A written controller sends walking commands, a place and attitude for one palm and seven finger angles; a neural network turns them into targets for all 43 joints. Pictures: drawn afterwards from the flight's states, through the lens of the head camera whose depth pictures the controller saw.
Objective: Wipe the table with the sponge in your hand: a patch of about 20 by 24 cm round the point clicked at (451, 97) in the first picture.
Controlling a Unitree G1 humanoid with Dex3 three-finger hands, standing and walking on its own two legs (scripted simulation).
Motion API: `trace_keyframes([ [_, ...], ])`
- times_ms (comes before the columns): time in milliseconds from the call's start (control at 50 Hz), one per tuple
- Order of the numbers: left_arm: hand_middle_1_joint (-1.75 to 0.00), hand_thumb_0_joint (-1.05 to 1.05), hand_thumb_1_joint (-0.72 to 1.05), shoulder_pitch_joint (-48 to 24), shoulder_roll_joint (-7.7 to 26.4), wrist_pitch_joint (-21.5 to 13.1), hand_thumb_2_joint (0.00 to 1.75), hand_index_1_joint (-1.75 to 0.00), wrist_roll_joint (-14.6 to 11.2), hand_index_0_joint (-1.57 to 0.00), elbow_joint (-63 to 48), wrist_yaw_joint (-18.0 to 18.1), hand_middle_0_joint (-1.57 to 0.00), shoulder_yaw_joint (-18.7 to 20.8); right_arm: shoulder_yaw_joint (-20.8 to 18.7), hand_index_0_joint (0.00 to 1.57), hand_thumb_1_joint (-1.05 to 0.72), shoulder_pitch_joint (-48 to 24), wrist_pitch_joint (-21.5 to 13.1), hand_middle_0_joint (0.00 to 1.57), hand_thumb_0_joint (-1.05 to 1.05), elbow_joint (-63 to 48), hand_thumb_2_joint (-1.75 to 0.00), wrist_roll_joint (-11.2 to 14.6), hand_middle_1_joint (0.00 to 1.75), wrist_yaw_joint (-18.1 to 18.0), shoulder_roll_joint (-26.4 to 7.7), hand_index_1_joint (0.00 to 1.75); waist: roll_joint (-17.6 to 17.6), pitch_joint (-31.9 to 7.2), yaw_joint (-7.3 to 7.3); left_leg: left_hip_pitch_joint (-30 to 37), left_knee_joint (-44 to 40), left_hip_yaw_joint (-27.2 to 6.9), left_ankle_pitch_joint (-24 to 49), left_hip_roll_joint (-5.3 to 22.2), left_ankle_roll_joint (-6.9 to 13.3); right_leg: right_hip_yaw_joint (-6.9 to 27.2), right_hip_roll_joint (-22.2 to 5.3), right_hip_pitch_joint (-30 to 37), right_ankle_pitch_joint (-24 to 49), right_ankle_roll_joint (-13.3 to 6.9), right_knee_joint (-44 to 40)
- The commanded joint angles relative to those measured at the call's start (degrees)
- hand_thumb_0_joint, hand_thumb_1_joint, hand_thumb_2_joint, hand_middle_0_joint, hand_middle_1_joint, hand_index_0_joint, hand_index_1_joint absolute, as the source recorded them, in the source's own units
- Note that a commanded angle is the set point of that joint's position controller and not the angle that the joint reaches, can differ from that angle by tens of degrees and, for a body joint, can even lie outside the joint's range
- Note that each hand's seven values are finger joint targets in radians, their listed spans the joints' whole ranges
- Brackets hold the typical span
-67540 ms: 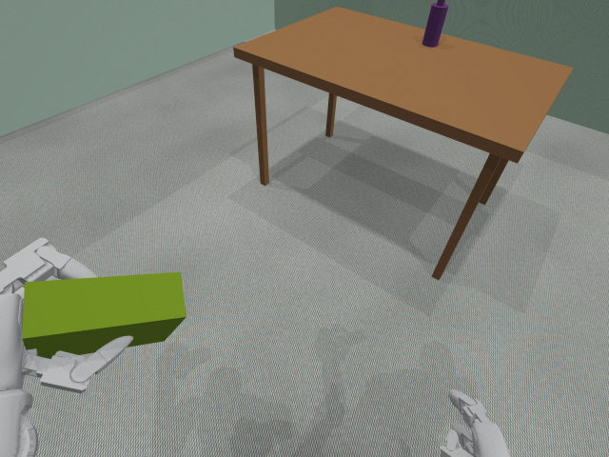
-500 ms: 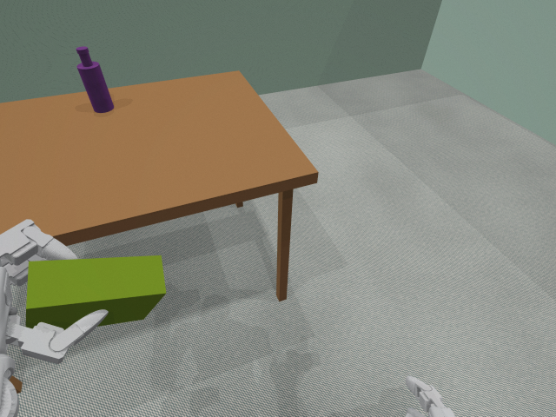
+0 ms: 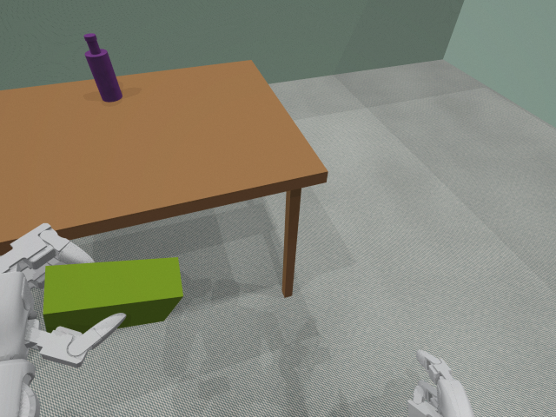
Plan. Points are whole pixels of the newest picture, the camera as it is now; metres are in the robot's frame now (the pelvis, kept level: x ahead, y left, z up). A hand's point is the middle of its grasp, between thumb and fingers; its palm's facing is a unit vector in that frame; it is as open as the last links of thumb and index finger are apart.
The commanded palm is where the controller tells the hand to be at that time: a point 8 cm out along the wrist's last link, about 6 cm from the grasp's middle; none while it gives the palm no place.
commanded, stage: stop stepping back and stand still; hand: left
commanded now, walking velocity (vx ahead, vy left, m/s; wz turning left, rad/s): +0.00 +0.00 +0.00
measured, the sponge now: (134, 295) +0.22 +0.19 +0.12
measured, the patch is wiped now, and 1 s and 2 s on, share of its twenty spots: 1.00 1.00 1.00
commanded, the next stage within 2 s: stand and wait in 0.42 s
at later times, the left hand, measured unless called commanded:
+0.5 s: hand (54, 287) +0.21 +0.26 +0.16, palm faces +0.38 -0.86 -0.35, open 9.2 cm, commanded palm +0.16 +0.30 +0.18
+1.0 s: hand (48, 294) +0.20 +0.26 +0.16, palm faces +0.39 -0.85 -0.35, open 9.2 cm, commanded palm +0.16 +0.30 +0.18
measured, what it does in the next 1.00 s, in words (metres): stands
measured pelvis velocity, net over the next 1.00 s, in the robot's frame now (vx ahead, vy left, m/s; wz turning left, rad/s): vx -0.01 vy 0.02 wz -0.01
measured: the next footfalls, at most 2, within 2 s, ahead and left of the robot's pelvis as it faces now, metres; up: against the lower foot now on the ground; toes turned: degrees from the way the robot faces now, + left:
none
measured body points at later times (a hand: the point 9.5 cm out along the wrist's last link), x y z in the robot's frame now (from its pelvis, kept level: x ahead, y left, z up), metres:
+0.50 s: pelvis +0.00 +0.02 +0.01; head -0.01 +0.03 +0.46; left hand +0.18 +0.30 +0.18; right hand +0.18 -0.21 -0.07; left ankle +0.02 +0.13 -0.74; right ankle +0.01 -0.11 -0.74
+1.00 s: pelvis -0.01 +0.02 +0.01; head -0.02 +0.02 +0.46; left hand +0.18 +0.31 +0.18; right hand +0.17 -0.21 -0.07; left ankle +0.02 +0.13 -0.74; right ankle +0.01 -0.11 -0.74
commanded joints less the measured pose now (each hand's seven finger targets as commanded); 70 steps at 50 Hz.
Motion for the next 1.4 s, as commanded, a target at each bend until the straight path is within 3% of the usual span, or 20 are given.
trace_keyframes([
  [0, -1.60, 0.00, 0.10, -5.4, 10.9, -3.6, 1.30, -1.60, -0.4, -1.20, -12.6, 1.4, -1.20, 7.5, -2.3, 0.20, -0.90, -6.7, -2.5, 0.20, 0.00, -10.0, -0.90, 0.3, 0.30, -0.7, -6.4, 0.30, 0.8, -6.2, -0.22, 4.9, -5.4, -3.9, 14.9, 3.5, 3.2, 5.3, -4.1, 2.2, 13.2, -0.1, -6.0],
  [80, -1.60, 0.00, 0.10, -5.0, 10.5, -3.3, 1.30, -1.60, -0.6, -1.20, -12.2, 1.3, -1.20, 7.1, -2.3, 0.20, -0.90, -6.7, -2.0, 0.20, 0.00, -10.5, -0.90, 0.3, 0.30, -0.7, -6.4, 0.30, 1.6, -7.5, -0.15, 6.1, -5.8, -3.4, 18.0, 3.6, 2.9, 4.9, -3.9, 3.9, 16.3, 0.0, -5.9],
  [180, -1.60, 0.00, 0.10, -5.6, 9.6, -3.0, 1.30, -1.60, -0.6, -1.20, -12.0, 1.0, -1.20, 5.8, -2.0, 0.20, -0.90, -7.2, -1.5, 0.20, 0.00, -11.1, -0.90, 0.2, 0.30, -0.5, -6.6, 0.30, 2.0, -5.8, -0.16, 3.9, -7.5, -3.5, 13.4, 3.2, 2.6, 4.7, -3.5, 3.7, 13.1, 0.1, -6.9],
  [300, -1.60, 0.00, 0.10, -5.4, 10.5, -3.3, 1.30, -1.60, -0.6, -1.20, -13.4, 1.4, -1.20, 6.7, -1.8, 0.20, -0.90, -7.2, -1.3, 0.20, 0.00, -11.2, -0.90, 0.0, 0.30, -0.6, -6.5, 0.30, 3.9, -6.5, 0.02, 3.6, -9.1, -3.8, 11.9, 3.3, 2.5, 4.0, -2.9, 4.6, 12.5, 0.1, -6.6],
  [360, -1.60, 0.00, 0.10, -4.7, 10.0, -3.2, 1.30, -1.60, -0.6, -1.20, -12.4, 1.3, -1.20, 6.4, -1.6, 0.20, -0.90, -7.2, -1.2, 0.20, 0.00, -11.1, -0.90, 0.0, 0.30, -0.7, -6.3, 0.30, 3.7, -5.7, -0.01, 2.5, -9.9, -4.0, 9.5, 3.2, 2.5, 3.9, -2.8, 4.6, 10.9, 0.2, -7.1],
  [400, -1.60, 0.00, 0.10, -5.2, 9.9, -3.2, 1.30, -1.60, -0.6, -1.20, -11.4, 1.3, -1.20, 6.4, -1.7, 0.20, -0.90, -7.0, -1.2, 0.20, 0.00, -11.0, -0.90, 0.0, 0.30, -0.6, -6.4, 0.30, 1.7, -5.4, -0.12, 2.4, -9.2, -3.3, 8.1, 2.7, 2.4, 4.5, -3.1, 4.3, 10.9, 0.1, -8.1],
  [640, -1.60, 0.00, 0.10, -6.0, 10.6, -3.8, 1.30, -1.60, -0.2, -1.20, -12.2, 1.5, -1.20, 6.8, -1.9, 0.20, -0.90, -7.3, -1.7, 0.20, 0.00, -10.5, -0.90, -0.2, 0.30, -0.7, -6.9, 0.30, 3.5, -5.1, -0.06, 1.0, -10.8, -4.1, 4.0, 2.4, 2.3, 4.1, -2.7, 4.3, 7.7, 0.1, -8.5],
  [720, -1.60, 0.00, 0.10, -5.7, 9.8, -3.9, 1.30, -1.60, -0.3, -1.20, -11.3, 1.6, -1.20, 6.5, -1.8, 0.20, -0.90, -7.1, -1.7, 0.20, 0.00, -10.1, -0.90, -0.2, 0.30, -0.7, -6.6, 0.30, 2.2, -4.8, -0.05, 0.2, -10.9, -4.0, 2.6, 2.3, 2.3, 4.1, -2.5, 4.4, 6.9, 0.2, -8.8],
  [760, -1.60, 0.00, 0.10, -6.1, 9.4, -4.1, 1.30, -1.60, -0.1, -1.20, -11.0, 1.5, -1.20, 6.0, -1.7, 0.20, -0.90, -7.3, -1.7, 0.20, 0.00, -10.0, -0.90, -0.1, 0.30, -0.7, -6.3, 0.30, 3.5, -3.9, -0.14, -0.2, -11.7, -4.3, 0.6, 2.5, 2.4, 4.0, -2.4, 3.6, 5.1, 0.1, -8.9],
  [1020, -1.60, 0.00, 0.10, -6.8, 9.6, -3.7, 1.30, -1.60, -0.2, -1.20, -10.3, 1.5, -1.20, 6.1, -1.8, 0.20, -0.90, -7.3, -1.8, 0.20, 0.00, -10.0, -0.90, -0.2, 0.30, -0.9, -6.5, 0.30, 1.2, -4.6, -0.05, 0.9, -10.0, -3.2, 3.1, 1.7, 2.2, 4.6, -2.8, 3.5, 6.8, 0.1, -9.9],
  [1140, -1.60, 0.00, 0.10, -6.0, 10.6, -3.3, 1.30, -1.60, -0.3, -1.20, -10.3, 1.5, -1.20, 7.0, -2.0, 0.20, -0.90, -7.6, -1.6, 0.20, 0.00, -10.4, -0.90, -0.2, 0.30, -1.0, -7.0, 0.30, 2.8, -4.9, 0.07, 1.4, -10.2, -3.3, 4.0, 1.7, 2.1, 4.6, -2.8, 3.5, 7.3, 0.1, -9.8],
  [1160, -1.60, 0.00, 0.10, -6.2, 9.1, -3.4, 1.30, -1.60, -0.3, -1.20, -10.4, 1.4, -1.20, 5.7, -1.7, 0.20, -0.90, -7.4, -1.4, 0.20, 0.00, -10.2, -0.90, -0.1, 0.30, -0.9, -6.3, 0.30, 2.4, -4.7, -0.02, 1.3, -10.3, -3.3, 3.8, 1.9, 2.1, 4.4, -2.7, 3.7, 7.2, 0.1, -9.7],
  [1240, -1.60, 0.00, 0.10, -5.6, 10.4, -3.2, 1.30, -1.60, -0.4, -1.20, -10.2, 1.4, -1.20, 6.9, -2.1, 0.20, -0.90, -7.4, -1.4, 0.20, 0.00, -10.5, -0.90, -0.1, 0.30, -0.9, -7.0, 0.30, 1.8, -5.5, 0.10, 2.0, -9.6, -3.1, 6.3, 1.7, 2.0, 4.5, -2.9, 4.1, 9.0, 0.1, -9.7],
  [1260, -1.60, 0.00, 0.10, -6.2, 9.3, -3.4, 1.30, -1.60, -0.4, -1.20, -11.2, 1.3, -1.20, 5.7, -1.8, 0.20, -0.90, -7.5, -1.3, 0.20, 0.00, -10.2, -0.90, 0.0, 0.30, -0.9, -6.4, 0.30, 2.5, -5.6, -0.03, 2.4, -9.8, -3.0, 6.2, 1.8, 2.1, 4.4, -2.8, 4.1, 9.0, 0.2, -9.3],
  [1380, -1.60, 0.00, 0.10, -6.5, 9.8, -3.4, 1.30, -1.60, -0.3, -1.20, -11.1, 1.4, -1.20, 6.2, -1.8, 0.20, -0.90, -7.5, -1.3, 0.20, 0.00, -10.4, -0.90, -0.1, 0.30, -0.9, -6.6, 0.30, 2.0, -5.1, 0.06, 1.9, -10.3, -3.3, 5.0, 1.9, 2.1, 4.1, -2.5, 4.0, 8.4, 0.2, -9.4],
])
